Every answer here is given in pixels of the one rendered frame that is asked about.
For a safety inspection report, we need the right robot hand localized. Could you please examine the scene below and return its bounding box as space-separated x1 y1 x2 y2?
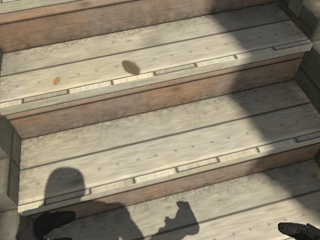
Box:
278 222 320 240

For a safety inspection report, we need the left robot hand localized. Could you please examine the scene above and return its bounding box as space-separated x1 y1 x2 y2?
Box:
17 211 76 240

